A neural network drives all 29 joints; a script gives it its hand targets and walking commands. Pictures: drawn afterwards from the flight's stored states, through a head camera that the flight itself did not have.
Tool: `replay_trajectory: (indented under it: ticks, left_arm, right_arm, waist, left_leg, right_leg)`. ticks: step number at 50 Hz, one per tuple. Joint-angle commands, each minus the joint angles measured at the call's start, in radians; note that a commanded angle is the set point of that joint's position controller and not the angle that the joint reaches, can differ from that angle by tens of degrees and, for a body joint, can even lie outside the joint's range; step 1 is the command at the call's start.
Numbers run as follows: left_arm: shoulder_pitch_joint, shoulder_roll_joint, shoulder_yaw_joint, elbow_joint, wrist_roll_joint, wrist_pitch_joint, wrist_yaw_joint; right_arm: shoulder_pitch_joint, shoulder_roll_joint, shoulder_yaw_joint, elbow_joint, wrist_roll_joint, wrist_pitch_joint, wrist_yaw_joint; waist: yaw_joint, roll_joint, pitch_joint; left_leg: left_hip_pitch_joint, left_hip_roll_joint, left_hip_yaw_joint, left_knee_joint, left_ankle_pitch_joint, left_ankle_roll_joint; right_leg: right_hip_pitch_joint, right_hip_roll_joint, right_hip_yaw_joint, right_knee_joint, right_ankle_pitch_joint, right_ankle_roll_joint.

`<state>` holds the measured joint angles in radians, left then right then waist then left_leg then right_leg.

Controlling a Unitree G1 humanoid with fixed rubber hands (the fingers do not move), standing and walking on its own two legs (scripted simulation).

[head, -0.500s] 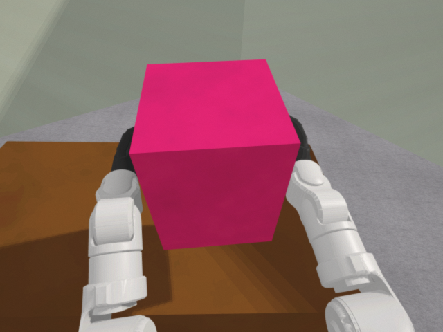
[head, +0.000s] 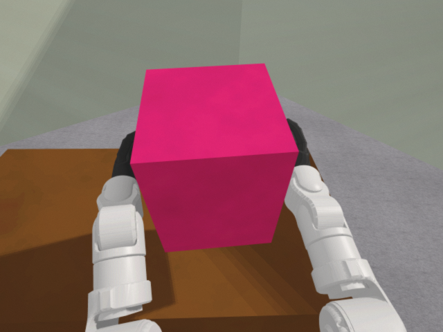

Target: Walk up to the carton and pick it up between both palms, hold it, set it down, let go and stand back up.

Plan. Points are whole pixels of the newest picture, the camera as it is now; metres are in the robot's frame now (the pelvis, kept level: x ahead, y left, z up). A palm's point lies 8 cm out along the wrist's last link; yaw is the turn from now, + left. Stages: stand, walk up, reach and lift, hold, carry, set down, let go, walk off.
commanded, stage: set down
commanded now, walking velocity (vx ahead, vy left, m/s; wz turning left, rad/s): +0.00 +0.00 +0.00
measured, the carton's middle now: (212, 161) +0.38 +0.00 +0.18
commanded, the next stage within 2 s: none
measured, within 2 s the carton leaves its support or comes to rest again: neither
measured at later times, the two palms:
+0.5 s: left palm (145, 199) +0.37 +0.13 +0.10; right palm (294, 185) +0.37 -0.16 +0.11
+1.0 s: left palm (146, 205) +0.37 +0.13 +0.08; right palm (290, 190) +0.37 -0.16 +0.09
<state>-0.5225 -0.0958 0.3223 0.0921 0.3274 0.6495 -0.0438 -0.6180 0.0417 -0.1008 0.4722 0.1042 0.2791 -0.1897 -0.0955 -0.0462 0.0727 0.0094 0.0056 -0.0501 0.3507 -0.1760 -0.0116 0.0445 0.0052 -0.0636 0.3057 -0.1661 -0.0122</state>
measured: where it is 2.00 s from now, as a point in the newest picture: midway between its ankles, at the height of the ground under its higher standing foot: outside the picture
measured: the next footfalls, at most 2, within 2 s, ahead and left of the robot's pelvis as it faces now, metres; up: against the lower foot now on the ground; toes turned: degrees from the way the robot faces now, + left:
none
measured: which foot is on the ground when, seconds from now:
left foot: down 0.00-1.00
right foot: down 0.00-1.00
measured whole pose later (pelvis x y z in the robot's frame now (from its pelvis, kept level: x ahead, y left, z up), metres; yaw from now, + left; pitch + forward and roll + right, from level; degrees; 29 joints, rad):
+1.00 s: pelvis +0.03 -0.01 +0.00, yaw +0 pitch -4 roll +0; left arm -0.38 -0.12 0.23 0.30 0.25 0.31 0.06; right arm -0.48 0.02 -0.12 0.65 0.01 -0.10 -0.12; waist -0.05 -0.03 0.07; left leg -0.08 0.02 -0.03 0.33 -0.19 -0.02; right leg -0.04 0.01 -0.07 0.29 -0.18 -0.02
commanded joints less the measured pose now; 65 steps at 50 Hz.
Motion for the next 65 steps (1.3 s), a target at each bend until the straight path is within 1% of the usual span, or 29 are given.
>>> replay_trajectory:
  ticks: [1,3,4,5,8,11,14,16,17,18,22,27,32,33,36,38,39,41,42,45,48,51,54,55,57,58,59,61,65]
  left_arm:
    - [-0.676,-0.406,-0.427,0.003,-0.070,-0.181,-0.161]
    - [-0.643,-0.410,-0.418,0.043,-0.055,-0.213,-0.155]
    - [-0.619,-0.414,-0.410,0.054,-0.050,-0.228,-0.152]
    - [-0.618,-0.411,-0.408,0.065,-0.047,-0.241,-0.147]
    - [-0.620,-0.428,-0.421,0.061,-0.053,-0.269,-0.130]
    - [-0.661,-0.465,-0.482,0.019,-0.087,-0.310,-0.100]
    - [-0.680,-0.507,-0.580,-0.037,-0.131,-0.359,-0.060]
    - [-0.672,-0.509,-0.625,-0.058,-0.154,-0.387,-0.036]
    - [-0.666,-0.511,-0.637,-0.069,-0.156,-0.398,-0.026]
    - [-0.653,-0.502,-0.636,-0.057,-0.151,-0.402,-0.021]
    - [-0.623,-0.472,-0.618,-0.038,-0.152,-0.402,-0.021]
    - [-0.567,-0.437,-0.549,0.007,-0.127,-0.383,-0.044]
    - [-0.529,-0.451,-0.534,0.000,-0.116,-0.384,-0.053]
    - [-0.526,-0.450,-0.537,0.000,-0.119,-0.386,-0.055]
    - [-0.518,-0.456,-0.550,-0.013,-0.124,-0.395,-0.050]
    - [-0.534,-0.468,-0.566,-0.026,-0.134,-0.406,-0.043]
    - [-0.539,-0.472,-0.576,-0.029,-0.135,-0.414,-0.038]
    - [-0.533,-0.477,-0.577,-0.019,-0.137,-0.416,-0.033]
    - [-0.546,-0.492,-0.601,-0.031,-0.149,-0.424,-0.029]
    - [-0.574,-0.515,-0.613,-0.017,-0.154,-0.444,-0.014]
    - [-0.573,-0.531,-0.624,0.020,-0.148,-0.456,0.002]
    - [-0.591,-0.540,-0.601,0.072,-0.127,-0.462,0.016]
    - [-0.604,-0.552,-0.582,0.105,-0.113,-0.473,0.031]
    - [-0.615,-0.562,-0.589,0.111,-0.114,-0.480,0.037]
    - [-0.619,-0.561,-0.557,0.160,-0.101,-0.491,0.047]
    - [-0.628,-0.559,-0.544,0.171,-0.088,-0.498,0.050]
    - [-0.635,-0.566,-0.544,0.185,-0.094,-0.508,0.051]
    - [-0.624,-0.565,-0.513,0.221,-0.075,-0.526,0.057]
    - [-0.671,-0.547,-0.457,0.260,-0.064,-0.578,0.058]
  right_arm:
    - [-0.714,0.452,0.237,-0.188,-0.115,-0.248,0.174]
    - [-0.688,0.438,0.226,-0.139,-0.142,-0.295,0.184]
    - [-0.675,0.429,0.226,-0.116,-0.154,-0.315,0.188]
    - [-0.657,0.415,0.212,-0.086,-0.168,-0.331,0.191]
    - [-0.664,0.397,0.200,-0.066,-0.187,-0.383,0.195]
    - [-0.709,0.422,0.233,-0.107,-0.183,-0.436,0.195]
    - [-0.719,0.438,0.287,-0.149,-0.165,-0.478,0.193]
    - [-0.717,0.445,0.332,-0.184,-0.150,-0.492,0.191]
    - [-0.690,0.446,0.344,-0.168,-0.144,-0.492,0.190]
    - [-0.683,0.449,0.352,-0.167,-0.140,-0.488,0.187]
    - [-0.602,0.443,0.362,-0.126,-0.131,-0.457,0.182]
    - [-0.564,0.445,0.367,-0.092,-0.108,-0.422,0.179]
    - [-0.547,0.461,0.404,-0.108,-0.079,-0.419,0.178]
    - [-0.542,0.458,0.403,-0.117,-0.080,-0.420,0.175]
    - [-0.529,0.453,0.412,-0.118,-0.080,-0.423,0.175]
    - [-0.526,0.452,0.408,-0.122,-0.084,-0.426,0.176]
    - [-0.513,0.450,0.402,-0.109,-0.090,-0.428,0.178]
    - [-0.520,0.443,0.391,-0.117,-0.095,-0.432,0.181]
    - [-0.523,0.445,0.392,-0.132,-0.096,-0.440,0.181]
    - [-0.533,0.443,0.374,-0.112,-0.114,-0.450,0.189]
    - [-0.522,0.425,0.342,-0.072,-0.131,-0.454,0.201]
    - [-0.522,0.400,0.281,0.011,-0.160,-0.456,0.223]
    - [-0.518,0.389,0.240,0.076,-0.185,-0.464,0.245]
    - [-0.531,0.396,0.231,0.079,-0.186,-0.474,0.251]
    - [-0.551,0.396,0.206,0.116,-0.206,-0.481,0.266]
    - [-0.543,0.396,0.193,0.143,-0.215,-0.484,0.272]
    - [-0.559,0.411,0.189,0.139,-0.221,-0.494,0.274]
    - [-0.568,0.419,0.183,0.159,-0.230,-0.505,0.282]
    - [-0.594,0.456,0.173,0.190,-0.257,-0.525,0.287]
  waist:
    - [0.036,0.063,-0.402]
    - [0.047,0.073,-0.398]
    - [0.052,0.065,-0.391]
    - [0.049,0.063,-0.377]
    - [0.043,0.063,-0.381]
    - [0.046,0.071,-0.455]
    - [0.033,0.097,-0.584]
    - [0.038,0.092,-0.662]
    - [0.033,0.102,-0.682]
    - [0.039,0.100,-0.687]
    - [0.030,0.070,-0.658]
    - [0.047,0.036,-0.578]
    - [0.062,0.044,-0.581]
    - [0.054,0.040,-0.583]
    - [0.053,0.038,-0.577]
    - [0.048,0.032,-0.591]
    - [0.042,0.042,-0.586]
    - [0.040,0.029,-0.572]
    - [0.031,0.034,-0.596]
    - [0.030,0.036,-0.618]
    - [0.024,0.053,-0.608]
    - [0.030,0.072,-0.588]
    - [0.044,0.082,-0.584]
    - [0.039,0.084,-0.605]
    - [0.059,0.086,-0.608]
    - [0.059,0.090,-0.596]
    - [0.058,0.088,-0.613]
    - [0.082,0.082,-0.620]
    - [0.103,0.058,-0.660]
  left_leg:
    - [0.049,-0.013,0.097,-0.104,0.062,0.009]
    - [0.072,-0.010,0.104,-0.093,0.125,0.002]
    - [0.080,-0.008,0.105,-0.090,0.151,0.002]
    - [0.086,-0.006,0.107,-0.088,0.159,-0.001]
    - [0.097,-0.003,0.112,-0.088,0.186,-0.008]
    - [0.113,-0.005,0.114,-0.064,0.257,-0.018]
    - [0.161,-0.004,0.104,-0.017,0.384,-0.042]
    - [0.158,-0.005,0.099,0.009,0.438,-0.045]
    - [0.157,-0.007,0.092,0.018,0.463,-0.048]
    - [0.136,-0.010,0.095,0.017,0.449,-0.044]
    - [0.056,-0.018,0.093,-0.010,0.339,-0.022]
    - [-0.014,-0.029,0.095,-0.045,0.258,-0.001]
    - [-0.043,-0.036,0.090,-0.045,0.306,-0.008]
    - [-0.043,-0.037,0.087,-0.043,0.317,-0.011]
    - [-0.036,-0.036,0.081,-0.042,0.345,-0.018]
    - [-0.027,-0.033,0.077,-0.040,0.353,-0.023]
    - [-0.020,-0.033,0.076,-0.037,0.364,-0.027]
    - [-0.013,-0.027,0.072,-0.040,0.352,-0.030]
    - [-0.004,-0.024,0.069,-0.033,0.370,-0.033]
    - [0.025,-0.016,0.068,-0.024,0.384,-0.040]
    - [0.058,-0.003,0.060,-0.020,0.384,-0.047]
    - [0.105,0.013,0.058,-0.024,0.360,-0.049]
    - [0.135,0.024,0.058,-0.022,0.358,-0.052]
    - [0.135,0.026,0.057,-0.018,0.359,-0.054]
    - [0.113,0.026,0.066,-0.021,0.337,-0.049]
    - [0.102,0.023,0.067,-0.025,0.321,-0.046]
    - [0.094,0.021,0.072,-0.024,0.315,-0.041]
    - [0.059,0.018,0.086,-0.028,0.308,-0.036]
    - [-0.056,0.003,0.116,-0.050,0.236,-0.014]
  right_leg:
    - [0.016,0.012,-0.068,-0.056,0.033,0.041]
    - [0.040,0.016,-0.075,-0.050,0.074,0.039]
    - [0.045,0.020,-0.079,-0.051,0.083,0.039]
    - [0.046,0.021,-0.082,-0.052,0.084,0.039]
    - [0.040,0.022,-0.093,-0.054,0.091,0.034]
    - [0.045,0.023,-0.092,-0.041,0.151,0.038]
    - [0.026,0.034,-0.092,-0.028,0.244,0.034]
    - [0.035,0.037,-0.082,-0.017,0.313,0.036]
    - [0.039,0.035,-0.078,-0.011,0.345,0.037]
    - [0.052,0.030,-0.067,-0.009,0.370,0.039]
    - [0.106,0.015,-0.049,0.006,0.413,0.053]
    - [0.179,-0.006,-0.027,0.020,0.482,0.076]
    - [0.236,-0.012,-0.014,0.048,0.635,0.087]
    - [0.241,-0.012,-0.013,0.051,0.667,0.090]
    - [0.240,-0.008,-0.015,0.055,0.703,0.088]
    - [0.226,-0.003,-0.019,0.053,0.693,0.084]
    - [0.209,-0.001,-0.023,0.053,0.685,0.082]
    - [0.188,0.002,-0.026,0.048,0.662,0.080]
    - [0.175,0.006,-0.029,0.047,0.661,0.075]
    - [0.113,0.015,-0.038,0.034,0.601,0.066]
    - [0.035,0.023,-0.049,0.014,0.506,0.051]
    - [-0.063,0.034,-0.065,-0.016,0.352,0.032]
    - [-0.128,0.038,-0.072,-0.033,0.278,0.019]
    - [-0.132,0.038,-0.075,-0.031,0.276,0.017]
    - [-0.138,0.035,-0.071,-0.032,0.262,0.014]
    - [-0.134,0.031,-0.068,-0.032,0.259,0.015]
    - [-0.129,0.029,-0.065,-0.028,0.274,0.016]
    - [-0.100,0.025,-0.056,-0.019,0.303,0.021]
    - [-0.018,0.004,-0.028,0.011,0.379,0.039]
